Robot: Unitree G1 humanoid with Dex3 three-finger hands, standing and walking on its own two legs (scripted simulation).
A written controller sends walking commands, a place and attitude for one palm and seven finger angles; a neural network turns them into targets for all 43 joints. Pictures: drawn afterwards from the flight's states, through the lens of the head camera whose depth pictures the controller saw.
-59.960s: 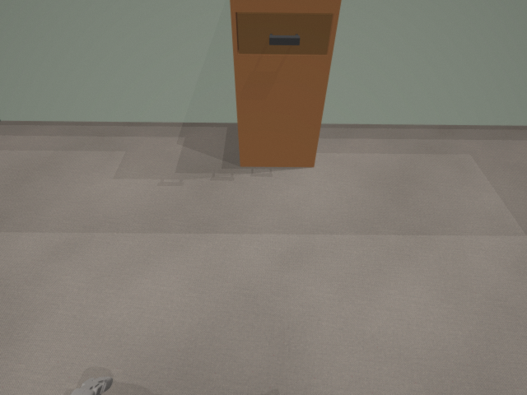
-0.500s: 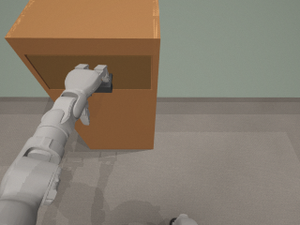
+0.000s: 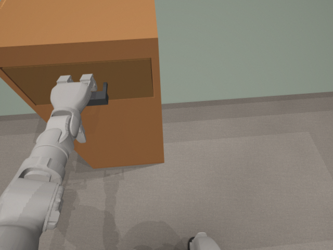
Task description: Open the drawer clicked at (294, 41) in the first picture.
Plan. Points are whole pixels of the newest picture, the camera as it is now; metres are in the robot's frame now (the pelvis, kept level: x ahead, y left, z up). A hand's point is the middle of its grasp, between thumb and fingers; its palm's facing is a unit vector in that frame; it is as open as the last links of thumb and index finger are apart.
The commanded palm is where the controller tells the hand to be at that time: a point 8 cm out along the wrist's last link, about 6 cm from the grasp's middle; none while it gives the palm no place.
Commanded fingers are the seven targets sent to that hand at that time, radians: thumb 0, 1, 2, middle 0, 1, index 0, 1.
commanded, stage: lower the fingers behind the handle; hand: left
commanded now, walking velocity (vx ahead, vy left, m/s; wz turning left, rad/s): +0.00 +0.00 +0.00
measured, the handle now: (86, 92) +0.54 +0.21 +0.00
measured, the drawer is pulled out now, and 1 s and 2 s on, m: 0.00 0.00 0.04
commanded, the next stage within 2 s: close the thumb around the handle in 0.70 s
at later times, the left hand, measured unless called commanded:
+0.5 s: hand (83, 113) +0.47 +0.21 +0.00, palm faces -0.08 +0.02 -1.00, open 14.2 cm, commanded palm +0.44 +0.21 +0.03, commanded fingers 0.00 -0.50 0.30 -0.30 -1.20 -0.30 -1.20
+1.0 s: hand (83, 114) +0.47 +0.21 -0.01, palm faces -0.05 +0.01 -1.00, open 13.0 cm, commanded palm +0.44 +0.21 +0.03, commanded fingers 0.00 0.12 0.56 -0.34 -1.27 -0.34 -1.27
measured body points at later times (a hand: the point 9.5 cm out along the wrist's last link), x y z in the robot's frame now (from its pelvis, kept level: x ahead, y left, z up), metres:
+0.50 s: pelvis -0.01 +0.00 -0.01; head +0.11 -0.01 +0.42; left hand +0.47 +0.21 +0.05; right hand +0.03 -0.27 -0.15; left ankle -0.05 +0.12 -0.70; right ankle +0.03 -0.14 -0.70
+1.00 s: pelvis -0.01 +0.00 -0.01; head +0.11 -0.01 +0.42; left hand +0.47 +0.21 +0.05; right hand +0.02 -0.27 -0.15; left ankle -0.05 +0.12 -0.70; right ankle +0.03 -0.14 -0.70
